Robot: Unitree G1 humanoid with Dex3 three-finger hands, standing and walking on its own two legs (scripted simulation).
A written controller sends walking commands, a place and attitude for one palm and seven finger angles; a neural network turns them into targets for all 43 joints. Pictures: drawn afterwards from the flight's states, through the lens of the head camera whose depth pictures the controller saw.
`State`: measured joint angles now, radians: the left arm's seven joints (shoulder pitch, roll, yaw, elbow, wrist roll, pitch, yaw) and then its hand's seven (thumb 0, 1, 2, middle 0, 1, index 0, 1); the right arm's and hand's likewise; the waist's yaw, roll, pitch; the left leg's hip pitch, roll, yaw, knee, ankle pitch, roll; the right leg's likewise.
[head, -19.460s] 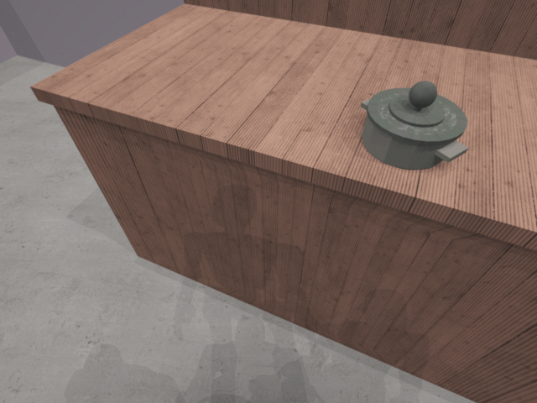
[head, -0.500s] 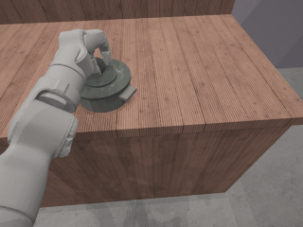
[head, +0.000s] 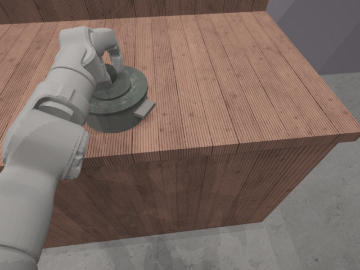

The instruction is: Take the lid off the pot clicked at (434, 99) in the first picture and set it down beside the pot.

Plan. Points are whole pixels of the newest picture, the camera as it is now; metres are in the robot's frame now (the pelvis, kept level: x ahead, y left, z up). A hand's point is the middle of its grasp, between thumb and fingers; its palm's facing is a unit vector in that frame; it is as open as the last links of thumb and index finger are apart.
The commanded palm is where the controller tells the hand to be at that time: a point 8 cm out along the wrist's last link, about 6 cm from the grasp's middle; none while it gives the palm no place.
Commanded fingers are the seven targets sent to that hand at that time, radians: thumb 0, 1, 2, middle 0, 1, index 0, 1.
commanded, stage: lift the lid straight up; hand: left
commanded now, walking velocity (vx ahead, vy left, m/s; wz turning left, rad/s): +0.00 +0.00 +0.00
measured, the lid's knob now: (106, 74) +0.52 +0.13 +0.17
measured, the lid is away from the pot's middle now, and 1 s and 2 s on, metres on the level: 0.00 0.02 0.03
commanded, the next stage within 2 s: move the lid sideways beside the pot in 1.94 s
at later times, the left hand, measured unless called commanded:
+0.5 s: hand (102, 58) +0.49 +0.12 +0.22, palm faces -0.37 -0.12 -0.92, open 7.5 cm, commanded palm +0.49 +0.13 +0.29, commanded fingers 0.00 0.66 0.91 -0.83 -1.11 -0.86 -1.11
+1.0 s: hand (92, 39) +0.50 +0.13 +0.26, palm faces -0.31 -0.13 -0.94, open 7.4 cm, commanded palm +0.49 +0.13 +0.33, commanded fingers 0.00 0.66 0.91 -0.83 -1.11 -0.86 -1.11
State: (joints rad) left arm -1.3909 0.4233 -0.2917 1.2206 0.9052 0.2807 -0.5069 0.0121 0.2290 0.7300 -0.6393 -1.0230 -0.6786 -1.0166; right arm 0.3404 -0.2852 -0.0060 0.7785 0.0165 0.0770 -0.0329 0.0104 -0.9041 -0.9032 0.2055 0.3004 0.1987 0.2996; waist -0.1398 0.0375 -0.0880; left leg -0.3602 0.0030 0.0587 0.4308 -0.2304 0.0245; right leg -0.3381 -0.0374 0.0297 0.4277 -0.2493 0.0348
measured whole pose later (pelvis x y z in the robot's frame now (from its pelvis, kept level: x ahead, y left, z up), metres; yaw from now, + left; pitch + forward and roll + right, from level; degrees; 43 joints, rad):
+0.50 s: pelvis +0.00 +0.00 +0.00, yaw +1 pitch +9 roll +0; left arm -1.43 0.41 -0.27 1.20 0.90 0.28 -0.52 0.01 0.24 0.72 -0.64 -1.01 -0.68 -1.01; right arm 0.32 -0.27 0.00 0.78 0.01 0.01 -0.03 0.01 -0.90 -0.90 0.21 0.30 0.20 0.30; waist -0.11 0.06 -0.09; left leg -0.34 0.00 0.05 0.41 -0.23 0.02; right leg -0.32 -0.04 0.02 0.42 -0.26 0.03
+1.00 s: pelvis +0.01 -0.01 +0.00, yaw +0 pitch +9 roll +0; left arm -1.48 0.46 -0.28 1.15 0.92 0.33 -0.57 0.02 0.24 0.72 -0.64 -1.01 -0.68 -1.01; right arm 0.33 -0.29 -0.01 0.77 0.01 0.02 -0.03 0.01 -0.90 -0.90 0.20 0.30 0.20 0.30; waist -0.12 0.05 -0.09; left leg -0.32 0.00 0.05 0.40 -0.22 0.02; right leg -0.30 -0.04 0.02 0.41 -0.25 0.03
